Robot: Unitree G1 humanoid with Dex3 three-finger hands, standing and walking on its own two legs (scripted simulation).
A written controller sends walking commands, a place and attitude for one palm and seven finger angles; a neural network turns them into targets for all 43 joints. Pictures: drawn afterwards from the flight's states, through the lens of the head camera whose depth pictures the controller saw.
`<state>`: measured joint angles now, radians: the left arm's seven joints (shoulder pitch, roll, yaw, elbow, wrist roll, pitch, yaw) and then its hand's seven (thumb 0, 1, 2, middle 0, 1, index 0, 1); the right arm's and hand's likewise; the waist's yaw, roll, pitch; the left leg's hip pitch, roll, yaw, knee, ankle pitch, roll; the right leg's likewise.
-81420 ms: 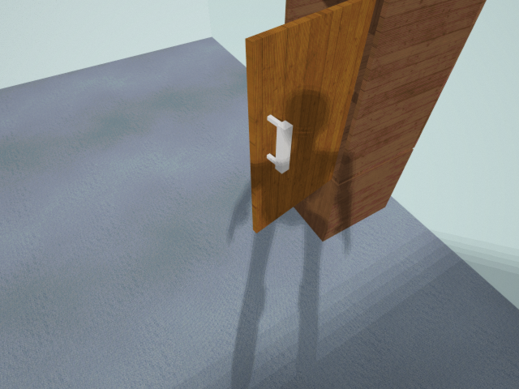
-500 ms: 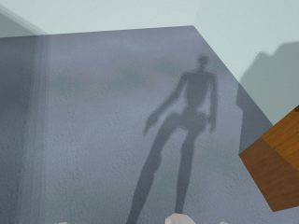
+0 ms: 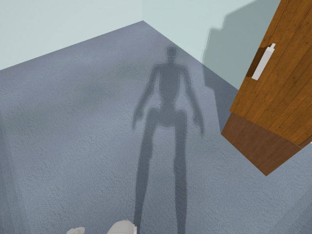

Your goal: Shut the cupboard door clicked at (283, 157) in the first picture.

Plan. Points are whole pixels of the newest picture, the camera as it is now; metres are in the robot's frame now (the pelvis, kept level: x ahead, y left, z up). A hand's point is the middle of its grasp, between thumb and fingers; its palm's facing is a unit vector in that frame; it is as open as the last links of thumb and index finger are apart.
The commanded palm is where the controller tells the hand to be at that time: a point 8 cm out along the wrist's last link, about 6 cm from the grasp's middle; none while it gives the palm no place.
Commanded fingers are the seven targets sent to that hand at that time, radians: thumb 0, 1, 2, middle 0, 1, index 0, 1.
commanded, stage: turn to face it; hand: left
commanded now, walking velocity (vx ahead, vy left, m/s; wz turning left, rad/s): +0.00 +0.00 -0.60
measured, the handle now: (264, 61) +0.71 -0.38 +0.01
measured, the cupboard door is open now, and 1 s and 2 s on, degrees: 18 18 18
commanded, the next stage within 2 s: take the last steps up to it in 0.90 s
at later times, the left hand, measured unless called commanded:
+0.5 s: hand (99, 220) +0.17 +0.19 -0.16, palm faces -0.30 -0.91 -0.27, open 7.4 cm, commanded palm none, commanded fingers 0.00 0.90 0.90 -0.20 -0.30 -0.20 -0.30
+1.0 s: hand (108, 214) +0.19 +0.17 -0.18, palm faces -0.46 -0.87 -0.17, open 7.4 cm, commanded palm none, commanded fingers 0.00 0.90 0.90 -0.20 -0.30 -0.20 -0.30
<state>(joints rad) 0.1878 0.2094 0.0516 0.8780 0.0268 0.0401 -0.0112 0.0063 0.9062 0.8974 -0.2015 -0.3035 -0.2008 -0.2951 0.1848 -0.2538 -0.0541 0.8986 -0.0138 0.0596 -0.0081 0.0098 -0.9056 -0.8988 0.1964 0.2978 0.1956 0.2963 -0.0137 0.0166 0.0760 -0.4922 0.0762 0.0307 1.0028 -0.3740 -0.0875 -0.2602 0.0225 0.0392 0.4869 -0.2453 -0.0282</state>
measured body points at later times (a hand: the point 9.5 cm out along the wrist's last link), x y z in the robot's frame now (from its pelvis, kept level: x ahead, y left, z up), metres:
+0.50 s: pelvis +0.01 +0.01 -0.02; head +0.05 -0.02 +0.43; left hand +0.19 +0.23 -0.14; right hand -0.01 -0.26 -0.16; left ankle +0.03 +0.15 -0.74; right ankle -0.03 -0.10 -0.74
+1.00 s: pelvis +0.04 +0.03 +0.00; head +0.08 +0.04 +0.45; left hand +0.22 +0.21 -0.16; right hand -0.03 -0.22 -0.13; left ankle +0.09 +0.11 -0.74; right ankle -0.06 -0.08 -0.68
